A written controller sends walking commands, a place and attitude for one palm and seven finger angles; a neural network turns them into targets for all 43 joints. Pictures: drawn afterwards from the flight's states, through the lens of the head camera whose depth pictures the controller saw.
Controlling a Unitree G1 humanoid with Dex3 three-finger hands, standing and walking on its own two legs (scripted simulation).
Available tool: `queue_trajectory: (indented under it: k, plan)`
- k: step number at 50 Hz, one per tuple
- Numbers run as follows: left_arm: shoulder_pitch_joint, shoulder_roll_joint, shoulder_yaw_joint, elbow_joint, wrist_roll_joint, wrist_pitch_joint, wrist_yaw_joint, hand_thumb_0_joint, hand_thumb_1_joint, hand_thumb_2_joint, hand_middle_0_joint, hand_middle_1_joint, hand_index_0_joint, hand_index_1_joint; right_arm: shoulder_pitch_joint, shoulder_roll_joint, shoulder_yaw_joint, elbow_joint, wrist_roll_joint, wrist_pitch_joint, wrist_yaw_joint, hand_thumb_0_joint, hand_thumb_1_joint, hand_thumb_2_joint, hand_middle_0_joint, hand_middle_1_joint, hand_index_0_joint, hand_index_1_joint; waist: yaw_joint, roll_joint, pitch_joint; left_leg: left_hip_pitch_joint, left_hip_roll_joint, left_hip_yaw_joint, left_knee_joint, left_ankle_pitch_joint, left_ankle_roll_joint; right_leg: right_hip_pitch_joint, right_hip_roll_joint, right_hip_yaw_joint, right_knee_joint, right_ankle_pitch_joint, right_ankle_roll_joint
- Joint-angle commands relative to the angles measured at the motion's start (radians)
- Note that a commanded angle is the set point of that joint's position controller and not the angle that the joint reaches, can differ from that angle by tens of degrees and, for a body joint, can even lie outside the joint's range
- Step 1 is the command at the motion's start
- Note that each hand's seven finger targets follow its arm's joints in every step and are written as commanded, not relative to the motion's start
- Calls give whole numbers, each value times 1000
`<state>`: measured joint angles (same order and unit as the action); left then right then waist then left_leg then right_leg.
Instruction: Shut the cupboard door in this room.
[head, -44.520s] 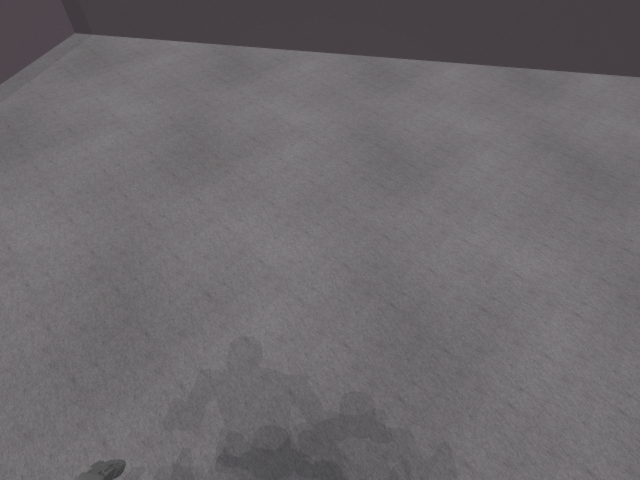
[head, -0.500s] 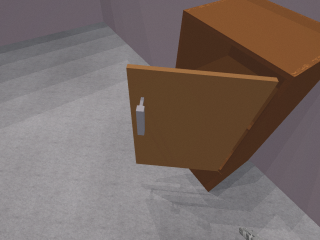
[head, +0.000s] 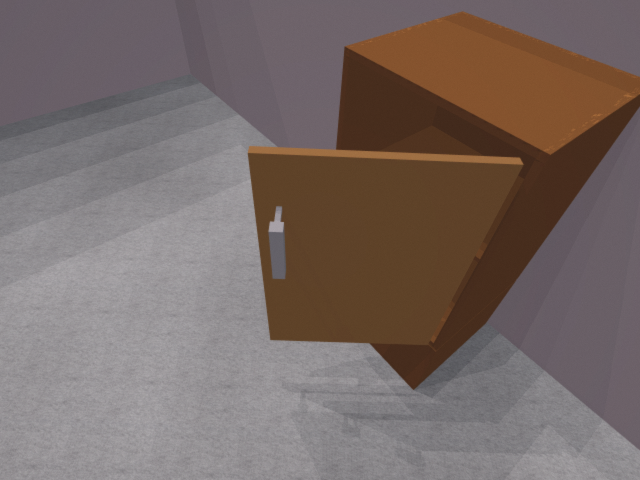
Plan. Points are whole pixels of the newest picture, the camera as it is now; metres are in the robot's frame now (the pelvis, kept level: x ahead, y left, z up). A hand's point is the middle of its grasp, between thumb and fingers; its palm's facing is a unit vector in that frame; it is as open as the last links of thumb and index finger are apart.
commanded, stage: come to a stop and stand still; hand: left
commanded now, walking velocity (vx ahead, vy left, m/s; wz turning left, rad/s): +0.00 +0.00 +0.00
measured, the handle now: (279, 242) +0.50 +0.11 -0.04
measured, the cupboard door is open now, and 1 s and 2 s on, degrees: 50 50 50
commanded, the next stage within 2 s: look again from close up in 0.02 s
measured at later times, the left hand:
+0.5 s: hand out of the picture +0.01 +0.18 -0.18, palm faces +0.01 -0.97 -0.23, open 7.4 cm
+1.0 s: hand out of the picture +0.02 +0.14 -0.19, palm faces +0.01 -0.98 -0.19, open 7.4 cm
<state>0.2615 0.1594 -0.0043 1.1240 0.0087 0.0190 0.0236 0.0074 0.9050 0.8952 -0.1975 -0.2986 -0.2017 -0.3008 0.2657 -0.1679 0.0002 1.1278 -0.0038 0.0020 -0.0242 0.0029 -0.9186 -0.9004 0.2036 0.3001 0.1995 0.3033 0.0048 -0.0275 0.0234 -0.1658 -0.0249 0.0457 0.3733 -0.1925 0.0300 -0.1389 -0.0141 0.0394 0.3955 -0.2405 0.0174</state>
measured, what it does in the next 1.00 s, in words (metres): stands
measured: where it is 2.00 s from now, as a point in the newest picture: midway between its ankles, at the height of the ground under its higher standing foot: outside the picture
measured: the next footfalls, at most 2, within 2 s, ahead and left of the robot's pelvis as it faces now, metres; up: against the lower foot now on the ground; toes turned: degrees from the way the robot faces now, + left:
left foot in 1.32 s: +0.10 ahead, +0.02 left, +0.00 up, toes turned +6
right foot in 1.70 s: +0.13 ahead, -0.29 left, +0.00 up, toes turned +3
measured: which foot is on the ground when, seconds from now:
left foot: down 0.00-1.00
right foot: down 0.00-1.00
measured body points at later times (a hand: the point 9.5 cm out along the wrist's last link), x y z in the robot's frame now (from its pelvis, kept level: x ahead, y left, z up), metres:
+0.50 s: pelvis +0.00 +0.00 -0.01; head +0.01 -0.02 +0.44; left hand +0.01 +0.23 -0.16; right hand +0.01 -0.22 -0.17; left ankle +0.01 +0.10 -0.74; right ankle -0.02 -0.13 -0.74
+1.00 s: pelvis +0.02 -0.04 -0.01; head +0.04 -0.03 +0.44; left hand +0.02 +0.20 -0.17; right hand +0.04 -0.26 -0.17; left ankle +0.01 +0.10 -0.74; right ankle -0.02 -0.13 -0.74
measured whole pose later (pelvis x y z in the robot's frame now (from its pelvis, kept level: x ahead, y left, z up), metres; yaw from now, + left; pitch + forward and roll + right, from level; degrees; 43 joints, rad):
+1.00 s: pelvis +0.02 -0.04 -0.01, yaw +0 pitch +1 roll +1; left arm 0.30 0.18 0.01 1.05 0.03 0.03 0.01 0.01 0.91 0.90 -0.20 -0.30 -0.20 -0.30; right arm 0.26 -0.15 -0.01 1.07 -0.02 -0.01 -0.04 0.01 -0.91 -0.90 0.20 0.30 0.20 0.30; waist 0.00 -0.03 0.02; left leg -0.23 0.02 0.03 0.53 -0.31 -0.02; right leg -0.22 0.03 0.03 0.58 -0.37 -0.04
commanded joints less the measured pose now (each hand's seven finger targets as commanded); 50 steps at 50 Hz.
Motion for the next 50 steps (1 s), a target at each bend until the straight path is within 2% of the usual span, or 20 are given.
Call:
queue_trajectory:
  k: [1, 5, 6, 7, 8, 9, 10, 13, 17, 20, 22, 24, 30, 36, 39, 41, 44, 46, 48, 50]
  plan:
    - [50, 87, 22, -23, 1, -16, 7, 0, 900, 900, -200, -300, -200, -300, 41, -92, -17, -25, -5, -15, -8, 0, -900, -900, 200, 300, 200, 300, 1, 23, 71, -38, 105, -116, -111, -68, -11, -63, -74, 67, -92, -1, -44]
    - [59, 78, 22, -17, -1, -20, 10, 0, 900, 900, -200, -300, -200, -300, 73, -78, -14, -11, -4, -20, -12, 0, -900, -900, 200, 300, 200, 300, 0, 33, 58, -32, 108, -112, -94, 5, -11, -43, -74, 64, -87, 45, -47]
    - [127, 104, 3, -6, 20, -62, 50, 0, 900, 900, -200, -300, -200, -300, -24, -106, -5, -79, -1, -43, 3, 0, -900, -900, 200, 300, 200, 300, 32, 100, 70, -70, 124, -65, 128, 182, -32, -77, -122, 70, -44, 324, -43]
    - [86, 147, 14, -50, 5, -66, 42, 0, 900, 900, -200, -300, -200, -300, 42, -56, -6, -101, -6, -32, 8, 0, -900, -900, 200, 300, 200, 300, -23, 102, 1, -45, 87, -89, 88, -23, -28, -83, -133, 101, -33, 93, -69]
    - [53, 135, 9, -66, 4, -62, 34, 0, 900, 900, -200, -300, -200, -300, 85, -75, -8, -99, -10, -32, 8, 0, -900, -900, 200, 300, 200, 300, -33, 124, 7, -73, 95, -106, 67, -59, -18, -117, -97, 73, -2, -82, -79]
    - [63, 121, 9, -73, 8, -64, 28, 0, 900, 900, -200, -300, -200, -300, 93, -68, -5, -104, -17, -42, 8, 0, -900, -900, 200, 300, 200, 300, -20, 171, -32, -65, 106, -119, 74, 39, -7, -100, -81, 55, 23, 5, -83]
    - [75, 115, 7, -73, 4, -62, 25, 0, 900, 900, -200, -300, -200, -300, 95, -72, -5, -113, -12, -42, 5, 0, -900, -900, 200, 300, 200, 300, -19, 144, -41, -70, 112, -130, 62, 38, 3, -80, -68, 53, 33, -2, -80]
    - [77, 91, 0, -75, 4, -53, 21, 0, 900, 900, -200, -300, -200, -300, 94, -86, -10, -127, -9, -36, 2, 0, -900, -900, 200, 300, 200, 300, -17, 50, 37, -112, 114, -143, 30, -50, 13, -119, -55, 50, 30, -62, -72]
    - [79, 89, 0, -83, 4, -49, 19, 0, 900, 900, -200, -300, -200, -300, 88, -92, -12, -127, -9, -34, 4, 0, -900, -900, 200, 300, 200, 300, -15, 3, 79, -118, 108, -138, 6, -82, 14, -143, -52, 62, 28, -69, -69]
    - [83, 93, 3, -87, 5, -48, 18, 0, 900, 900, -200, -300, -200, -300, 81, -94, -11, -114, -8, -38, 4, 0, -900, -900, 200, 300, 200, 300, -11, 7, 77, -104, 106, -131, -3, -50, 16, -137, -55, 63, 29, -33, -65]
    - [81, 97, 4, -90, 4, -49, 18, 0, 900, 900, -200, -300, -200, -300, 78, -99, -11, -108, -8, -38, 3, 0, -900, -900, 200, 300, 200, 300, -11, -20, 67, -83, 106, -124, 1, -19, 16, -132, -56, 67, 26, -13, -62]
    - [81, 101, 6, -90, 4, -49, 18, 0, 900, 900, -200, -300, -200, -300, 73, -97, -10, -102, -8, -41, 2, 0, -900, -900, 200, 300, 200, 300, -10, 6, 56, -65, 105, -116, 2, 23, 17, -120, -58, 61, 27, 18, -61]
    - [81, 116, 8, -82, 3, -51, 18, 0, 900, 900, -200, -300, -200, -300, 41, -109, -11, -83, -6, -44, -2, 0, -900, -900, 200, 300, 200, 300, -7, 8, 8, -7, 111, -96, 25, 135, 13, -84, -69, 66, 27, 143, -56]
    - [71, 124, 9, -74, 2, -50, 18, 0, 900, 900, -200, -300, -200, -300, 15, -110, -11, -67, -6, -40, -5, 0, -900, -900, 200, 300, 200, 300, -6, 21, 18, 4, 112, -85, 24, 139, 4, -76, -75, 73, 10, 189, -56]
    - [84, 108, 11, -63, 5, -39, 14, 0, 900, 900, -200, -300, -200, -300, 16, -96, -11, -56, -11, -34, -7, 0, -900, -900, 200, 300, 200, 300, -6, 22, 33, -1, 126, -93, 19, 66, 9, -86, -54, 45, 15, 77, -51]
    - [85, 107, 18, -69, 9, -28, 8, 0, 900, 900, -200, -300, -200, -300, 14, -116, -21, -61, -14, -28, -9, 0, -900, -900, 200, 300, 200, 300, -10, 55, 48, -14, 145, -111, 9, -2, 18, -121, -37, 31, 41, 3, -54]
    - [88, 97, 29, -91, 18, -14, -4, 0, 900, 900, -200, -300, -200, -300, 26, -150, -39, -74, -19, -21, -17, 0, -900, -900, 200, 300, 200, 300, -10, 102, 69, -27, 218, -194, -45, -77, 59, -174, -1, -24, 117, -74, -52]
    - [95, 93, 37, -109, 22, -10, -10, 0, 900, 900, -200, -300, -200, -300, 31, -170, -52, -88, -23, -18, -23, 0, -900, -900, 200, 300, 200, 300, -10, 131, 62, -20, 257, -237, -41, -38, 87, -209, 10, -40, 164, -91, -51]
    - [111, 90, 44, -119, 22, -7, -16, 0, 900, 900, -200, -300, -200, -300, 25, -176, -60, -103, -24, -15, -28, 0, -900, -900, 200, 300, 200, 300, -3, 156, 46, -23, 274, -232, -11, 13, 99, -210, 9, -46, 170, -91, -52]
    - [144, 95, 53, -122, 22, -11, -19, 0, 900, 900, -200, -300, -200, -300, 13, -165, -63, -114, -24, -15, -32, 0, -900, -900, 200, 300, 200, 300, 9, 90, 13, -69, 235, -171, 76, 57, 75, -132, -6, 1, 105, -10, -64]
